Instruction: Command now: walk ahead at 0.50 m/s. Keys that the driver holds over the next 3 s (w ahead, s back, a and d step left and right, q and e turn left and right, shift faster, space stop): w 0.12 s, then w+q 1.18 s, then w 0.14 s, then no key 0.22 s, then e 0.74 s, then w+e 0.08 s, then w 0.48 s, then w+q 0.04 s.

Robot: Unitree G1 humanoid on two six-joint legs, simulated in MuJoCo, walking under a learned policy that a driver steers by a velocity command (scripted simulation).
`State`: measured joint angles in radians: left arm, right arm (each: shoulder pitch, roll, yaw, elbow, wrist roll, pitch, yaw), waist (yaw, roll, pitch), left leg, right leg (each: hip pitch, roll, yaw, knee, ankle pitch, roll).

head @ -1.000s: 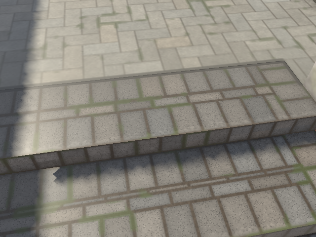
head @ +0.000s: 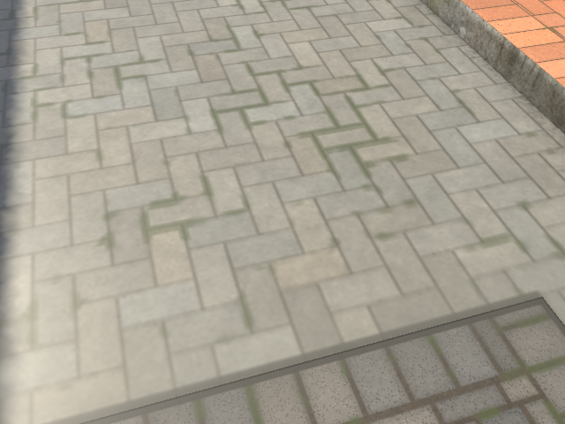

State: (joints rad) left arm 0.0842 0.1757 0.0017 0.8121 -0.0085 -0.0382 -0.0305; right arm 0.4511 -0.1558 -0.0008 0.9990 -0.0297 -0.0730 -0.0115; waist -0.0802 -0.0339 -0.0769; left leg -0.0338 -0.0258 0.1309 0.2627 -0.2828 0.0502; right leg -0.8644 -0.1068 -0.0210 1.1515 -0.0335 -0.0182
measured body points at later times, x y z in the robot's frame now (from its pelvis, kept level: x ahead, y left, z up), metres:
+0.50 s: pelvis +0.31 -0.04 +0.00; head +0.34 -0.03 +0.45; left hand +0.25 +0.20 -0.15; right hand +0.54 -0.22 -0.07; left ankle +0.42 +0.04 -0.63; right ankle +0.12 -0.16 -0.71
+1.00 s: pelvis +0.61 -0.01 +0.09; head +0.63 +0.00 +0.54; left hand +0.74 +0.30 +0.04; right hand +0.77 -0.25 -0.03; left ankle +0.43 +0.03 -0.62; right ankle +0.76 -0.07 -0.64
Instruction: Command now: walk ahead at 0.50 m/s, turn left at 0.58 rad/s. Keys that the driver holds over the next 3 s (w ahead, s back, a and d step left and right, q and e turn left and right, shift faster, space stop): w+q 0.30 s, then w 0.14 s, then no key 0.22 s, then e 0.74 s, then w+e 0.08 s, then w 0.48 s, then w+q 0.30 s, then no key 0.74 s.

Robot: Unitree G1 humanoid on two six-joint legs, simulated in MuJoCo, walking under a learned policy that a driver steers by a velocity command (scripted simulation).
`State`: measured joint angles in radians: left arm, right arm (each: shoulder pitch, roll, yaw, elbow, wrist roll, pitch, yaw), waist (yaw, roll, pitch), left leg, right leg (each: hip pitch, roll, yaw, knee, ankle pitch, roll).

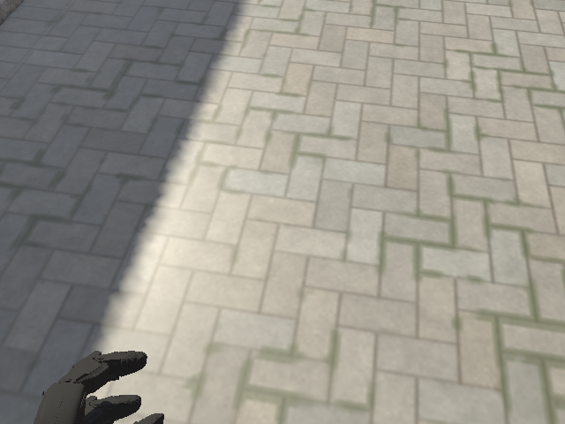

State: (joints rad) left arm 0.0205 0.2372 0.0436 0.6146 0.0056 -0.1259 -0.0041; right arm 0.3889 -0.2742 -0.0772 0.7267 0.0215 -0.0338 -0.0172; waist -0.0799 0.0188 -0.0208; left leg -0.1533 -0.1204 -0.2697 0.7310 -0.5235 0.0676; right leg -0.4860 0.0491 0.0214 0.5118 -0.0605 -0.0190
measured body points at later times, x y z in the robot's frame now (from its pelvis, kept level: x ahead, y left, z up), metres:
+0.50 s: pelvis +0.26 +0.04 +0.00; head +0.29 +0.06 +0.45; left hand +0.17 +0.31 -0.13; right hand +0.56 -0.09 -0.06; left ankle +0.35 +0.18 -0.72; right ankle +0.11 -0.12 -0.71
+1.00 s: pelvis +0.41 +0.06 +0.01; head +0.43 +0.05 +0.46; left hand +0.49 +0.35 -0.09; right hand +0.60 -0.17 -0.11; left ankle +0.35 +0.18 -0.71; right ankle +0.46 -0.03 -0.72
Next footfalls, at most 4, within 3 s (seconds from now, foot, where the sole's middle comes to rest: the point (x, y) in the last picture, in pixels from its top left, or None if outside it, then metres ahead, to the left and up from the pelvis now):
0.50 left None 0.39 0.19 -0.76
0.98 right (286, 418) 0.50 -0.02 -0.76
1.48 left None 0.48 0.20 -0.76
1.90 right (319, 384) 0.57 -0.11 -0.76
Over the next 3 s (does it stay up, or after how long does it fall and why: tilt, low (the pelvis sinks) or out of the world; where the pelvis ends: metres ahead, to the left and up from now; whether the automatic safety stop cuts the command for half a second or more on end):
stays up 0.88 -0.05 0.01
